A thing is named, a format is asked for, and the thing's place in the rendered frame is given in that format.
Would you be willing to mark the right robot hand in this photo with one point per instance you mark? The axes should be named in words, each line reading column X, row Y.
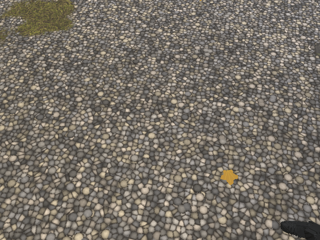
column 308, row 230

